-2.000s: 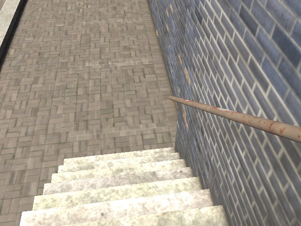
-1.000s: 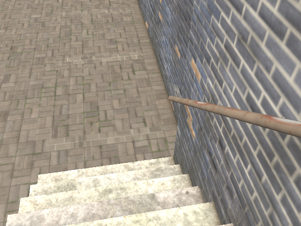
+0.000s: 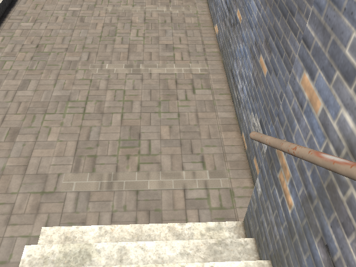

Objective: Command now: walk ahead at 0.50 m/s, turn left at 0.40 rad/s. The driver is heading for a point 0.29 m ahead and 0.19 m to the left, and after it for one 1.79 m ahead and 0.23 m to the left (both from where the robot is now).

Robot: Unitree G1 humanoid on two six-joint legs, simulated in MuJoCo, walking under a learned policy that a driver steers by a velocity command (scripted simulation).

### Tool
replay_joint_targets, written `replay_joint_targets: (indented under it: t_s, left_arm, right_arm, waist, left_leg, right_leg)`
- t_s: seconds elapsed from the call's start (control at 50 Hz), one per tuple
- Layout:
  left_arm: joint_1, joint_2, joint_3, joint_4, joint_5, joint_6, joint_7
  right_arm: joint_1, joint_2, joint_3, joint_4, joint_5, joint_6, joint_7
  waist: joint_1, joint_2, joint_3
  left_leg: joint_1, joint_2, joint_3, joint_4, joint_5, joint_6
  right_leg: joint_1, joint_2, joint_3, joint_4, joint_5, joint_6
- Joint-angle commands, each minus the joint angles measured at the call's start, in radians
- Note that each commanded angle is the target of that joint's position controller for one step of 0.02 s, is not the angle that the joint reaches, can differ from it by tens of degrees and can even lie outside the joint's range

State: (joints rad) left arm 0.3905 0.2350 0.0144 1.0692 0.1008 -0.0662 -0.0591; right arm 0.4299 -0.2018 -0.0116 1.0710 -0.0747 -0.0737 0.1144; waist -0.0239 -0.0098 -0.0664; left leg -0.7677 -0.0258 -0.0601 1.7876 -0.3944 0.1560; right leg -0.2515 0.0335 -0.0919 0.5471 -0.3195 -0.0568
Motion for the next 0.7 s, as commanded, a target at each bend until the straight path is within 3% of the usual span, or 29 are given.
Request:
replay_joint_targets:
  t_s: [0.02,0.04,0.06,0.08,0.1,0.12,0.14,0.18,0.22,0.24,0.28,0.3,0.32,0.34,0.36,0.38,0.4,0.42,0.44,0.46,0.48,0.5,0.52,0.54,0.56,0.58,0.64,0.68,0.7]
  left_arm:
    - [-0.057,-0.130,-0.058,-0.042,-0.022,-0.037,0.051]
    - [-0.019,-0.085,-0.057,-0.025,-0.023,-0.046,0.051]
    - [0.017,-0.038,-0.052,-0.008,-0.002,-0.050,0.056]
    - [0.010,-0.111,-0.080,-0.022,-0.005,-0.076,0.083]
    - [0.101,-0.086,-0.079,0.024,-0.012,-0.089,0.093]
    - [0.125,-0.075,-0.084,0.020,-0.016,-0.107,0.104]
    - [0.140,-0.044,-0.082,0.028,-0.016,-0.099,0.092]
    - [0.163,0.009,-0.073,0.035,-0.016,-0.088,0.062]
    - [0.224,0.010,-0.065,0.046,-0.029,-0.060,0.067]
    - [0.243,0.031,-0.059,0.075,-0.010,-0.047,0.053]
    - [0.176,0.038,-0.026,0.081,0.011,-0.028,0.020]
    - [0.135,0.098,-0.015,0.051,-0.021,-0.010,0.004]
    - [0.098,0.174,0.016,0.051,0.026,0.000,-0.034]
    - [0.227,0.004,0.000,0.041,0.019,-0.001,-0.065]
    - [0.005,0.019,-0.001,-0.098,-0.038,-0.016,-0.077]
    - [-0.219,0.000,-0.010,-0.233,-0.084,-0.044,-0.049]
    - [-0.230,0.048,0.018,-0.215,-0.087,-0.054,-0.008]
    - [-0.105,-0.002,0.000,-0.162,-0.043,-0.043,0.026]
    - [-0.051,0.006,0.011,-0.131,-0.027,-0.029,0.046]
    - [-0.015,-0.036,0.007,-0.083,-0.010,-0.011,0.039]
    - [0.006,-0.079,-0.011,-0.072,0.001,0.001,0.002]
    - [0.019,-0.081,-0.017,-0.075,-0.007,-0.002,-0.021]
    - [-0.043,-0.050,-0.016,-0.105,-0.004,-0.013,-0.020]
    - [-0.046,-0.022,-0.019,-0.102,-0.009,-0.021,-0.008]
    - [-0.057,0.013,-0.008,-0.114,-0.011,-0.012,0.001]
    - [-0.123,0.032,-0.005,-0.134,-0.022,-0.004,0.002]
    - [-0.110,0.042,-0.012,-0.160,0.022,0.015,-0.007]
    - [-0.277,0.088,-0.003,-0.197,-0.025,0.022,-0.015]
    - [-0.217,0.091,0.005,-0.179,-0.050,0.010,-0.008]
  right_arm:
    - [-0.038,0.018,-0.004,-0.045,-0.022,-0.006,0.004]
    - [-0.036,0.021,-0.013,-0.033,-0.035,0.001,0.013]
    - [0.060,0.047,0.003,-0.007,-0.049,-0.011,0.034]
    - [0.050,0.094,0.032,-0.026,-0.061,-0.010,0.020]
    - [-0.062,0.056,0.023,-0.066,-0.058,-0.006,0.000]
    - [-0.127,0.009,0.022,-0.082,-0.034,-0.011,-0.018]
    - [-0.188,-0.011,0.017,-0.099,-0.025,-0.009,-0.026]
    - [-0.250,-0.067,0.010,-0.137,-0.029,0.002,-0.033]
    - [-0.365,-0.070,0.014,-0.188,-0.049,0.016,-0.030]
    - [-0.269,-0.046,0.021,-0.157,-0.062,0.019,-0.023]
    - [-0.085,-0.121,-0.018,-0.080,-0.041,0.017,-0.044]
    - [0.017,-0.180,-0.053,-0.031,-0.005,0.000,-0.048]
    - [0.284,-0.257,-0.106,0.040,0.001,-0.005,-0.053]
    - [0.383,-0.341,-0.120,0.082,-0.018,0.004,-0.050]
    - [0.473,-0.342,-0.130,0.107,-0.039,-0.008,-0.053]
    - [0.373,-0.242,-0.105,0.100,-0.028,-0.018,-0.052]
    - [0.212,-0.112,-0.063,0.084,-0.009,-0.019,-0.031]
    - [0.086,0.029,-0.005,0.042,-0.023,-0.017,-0.034]
    - [0.065,0.013,0.000,0.010,-0.021,-0.014,-0.040]
    - [0.017,0.036,0.017,-0.009,0.012,-0.026,-0.047]
    - [0.015,-0.028,0.012,-0.005,0.000,-0.036,-0.038]
    - [0.034,-0.044,0.017,-0.018,-0.003,-0.046,-0.041]
    - [0.076,-0.009,0.034,0.001,-0.012,-0.062,-0.055]
    - [0.053,-0.001,0.038,-0.019,-0.013,-0.073,-0.070]
    - [0.002,-0.069,0.025,-0.049,-0.015,-0.077,-0.070]
    - [0.023,-0.101,0.021,-0.052,-0.023,-0.070,-0.068]
    - [0.128,-0.089,0.024,-0.061,-0.013,-0.055,-0.062]
    - [0.179,-0.148,0.002,-0.044,0.011,-0.017,-0.087]
    - [0.150,-0.174,-0.006,-0.046,0.007,0.007,-0.079]
  waist:
    - [-0.029,0.040,0.192]
    - [-0.028,-0.051,0.175]
    - [-0.064,-0.083,0.126]
    - [-0.037,-0.025,0.099]
    - [0.016,-0.010,0.130]
    - [0.039,0.032,0.121]
    - [0.036,0.013,0.119]
    - [0.029,-0.042,0.174]
    - [0.097,0.006,0.235]
    - [0.064,-0.042,0.228]
    - [-0.008,0.023,0.174]
    - [-0.060,0.096,0.160]
    - [-0.193,0.226,0.085]
    - [-0.125,0.313,-0.215]
    - [-0.204,0.168,-0.185]
    - [-0.213,0.048,-0.017]
    - [-0.108,-0.010,0.111]
    - [-0.004,-0.119,0.165]
    - [0.037,-0.030,0.249]
    - [0.038,-0.013,0.238]
    - [0.066,0.090,0.225]
    - [0.058,0.064,0.164]
    - [0.027,0.026,0.171]
    - [0.014,-0.016,0.123]
    - [0.031,0.027,0.124]
    - [0.019,0.027,0.130]
    - [0.026,0.038,0.148]
    - [-0.068,0.028,0.187]
    - [-0.024,0.029,0.165]
  left_leg:
    - [0.010,0.163,-0.009,-0.611,0.532,0.003]
    - [0.152,0.142,0.049,-0.626,0.578,-0.018]
    - [0.317,0.100,0.075,-0.454,0.592,-0.045]
    - [0.185,0.193,-0.032,-0.757,0.824,-0.060]
    - [0.085,0.181,-0.022,-0.833,0.848,-0.089]
    - [0.108,0.180,-0.025,-1.048,1.051,-0.110]
    - [0.271,0.142,0.040,-1.072,1.020,-0.124]
    - [0.261,0.122,0.078,-1.066,0.834,-0.133]
    - [0.161,0.160,0.066,-1.316,0.718,-0.112]
    - [0.226,0.162,0.049,-1.224,0.734,-0.094]
    - [0.539,0.114,0.109,-1.359,0.657,-0.059]
    - [0.768,0.047,0.218,-1.598,0.675,-0.062]
    - [1.114,0.053,0.199,-1.451,0.880,0.019]
    - [1.500,0.260,-0.039,-1.111,1.335,0.227]
    - [1.520,0.330,-0.199,-1.161,1.264,0.247]
    - [1.324,0.431,-0.349,-1.250,0.652,0.246]
    - [0.982,0.423,-0.414,-1.319,0.317,0.217]
    - [0.696,0.366,-0.271,-1.313,0.261,0.149]
    - [0.429,0.327,-0.246,-1.339,0.285,0.181]
    - [0.149,0.239,-0.111,-1.352,0.251,0.168]
    - [-0.028,0.173,-0.086,-1.299,0.243,0.149]
    - [-0.088,0.134,-0.054,-1.262,0.273,0.137]
    - [0.001,0.162,-0.177,-1.163,0.230,0.140]
    - [-0.041,0.103,-0.114,-1.065,0.080,0.082]
    - [-0.167,0.046,-0.041,-1.053,0.025,0.060]
    - [-0.187,0.079,-0.096,-1.032,-0.059,0.064]
    - [0.019,0.124,-0.274,-0.851,-0.092,0.079]
    - [0.353,0.154,-0.435,-0.763,-0.039,0.080]
    - [0.326,0.133,-0.420,-0.669,0.008,0.085]
  right_leg:
    - [-0.305,-0.248,0.071,-0.123,0.411,-0.201]
    - [-0.415,-0.218,0.042,-0.102,0.400,-0.191]
    - [-0.502,-0.216,0.043,-0.011,0.406,-0.177]
    - [-0.380,-0.198,0.045,0.000,0.259,-0.137]
    - [-0.243,-0.229,0.089,0.078,0.229,-0.142]
    - [-0.221,-0.197,0.047,0.178,0.152,-0.105]
    - [-0.328,-0.187,0.039,0.203,0.107,-0.090]
    - [-0.288,-0.263,0.116,0.265,0.157,-0.095]
    - [-0.070,-0.314,0.190,0.343,0.161,-0.107]
    - [-0.049,-0.352,0.255,0.395,0.272,-0.129]
    - [-0.090,-0.300,0.135,0.600,0.424,-0.078]
    - [-0.159,-0.212,0.051,0.782,0.399,-0.060]
    - [-0.373,-0.147,0.007,1.182,0.258,-0.028]
    - [-0.655,-0.036,-0.008,1.558,-0.532,0.044]
    - [-0.878,-0.038,0.030,1.587,-0.546,0.041]
    - [-1.075,-0.086,0.140,1.385,-0.481,0.054]
    - [-1.013,-0.140,0.175,1.236,-0.362,0.013]
    - [-0.862,-0.225,0.264,0.862,-0.015,-0.028]
    - [-0.688,-0.202,0.202,0.800,0.025,-0.029]
    - [-0.421,-0.200,0.158,0.548,0.339,-0.022]
    - [-0.232,-0.148,0.097,0.652,0.467,-0.002]
    - [-0.152,-0.119,0.061,0.634,0.560,0.020]
    - [-0.283,-0.174,0.196,0.556,0.688,0.046]
    - [-0.159,-0.169,0.223,0.285,0.914,0.054]
    - [0.030,-0.111,0.124,0.220,0.921,0.076]
    - [0.081,-0.097,0.105,0.232,0.829,0.112]
    - [0.038,-0.086,0.123,0.115,0.498,0.120]
    - [-0.127,-0.149,0.209,-0.341,0.513,0.056]
    - [0.015,-0.127,0.153,-0.415,0.560,0.043]
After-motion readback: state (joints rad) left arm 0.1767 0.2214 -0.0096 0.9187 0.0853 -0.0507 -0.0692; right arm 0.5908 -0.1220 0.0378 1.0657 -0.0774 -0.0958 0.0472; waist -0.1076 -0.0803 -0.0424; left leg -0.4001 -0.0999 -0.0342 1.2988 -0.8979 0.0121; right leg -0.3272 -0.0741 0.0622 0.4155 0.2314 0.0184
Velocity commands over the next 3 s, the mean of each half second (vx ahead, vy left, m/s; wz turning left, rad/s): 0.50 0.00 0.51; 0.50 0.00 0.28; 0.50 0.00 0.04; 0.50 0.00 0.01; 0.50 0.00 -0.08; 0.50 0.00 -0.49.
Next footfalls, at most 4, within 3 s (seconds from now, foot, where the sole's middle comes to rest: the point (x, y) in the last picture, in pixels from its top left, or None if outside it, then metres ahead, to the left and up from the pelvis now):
0.30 left None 0.25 0.14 -0.97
0.74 right None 0.50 -0.04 -1.17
1.26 left None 0.71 0.23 -1.37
1.76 right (158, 257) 0.97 0.09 -1.57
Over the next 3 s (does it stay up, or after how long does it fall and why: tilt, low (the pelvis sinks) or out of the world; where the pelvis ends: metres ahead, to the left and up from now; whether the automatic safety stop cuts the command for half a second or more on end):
stays up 1.57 0.31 -1.20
